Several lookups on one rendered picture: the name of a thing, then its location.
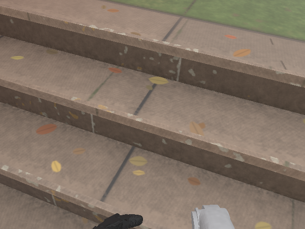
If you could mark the right robot thigh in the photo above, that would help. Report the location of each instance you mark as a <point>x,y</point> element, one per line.
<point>211,217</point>

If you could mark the left robot hand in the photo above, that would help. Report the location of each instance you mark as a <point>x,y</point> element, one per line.
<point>117,221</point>

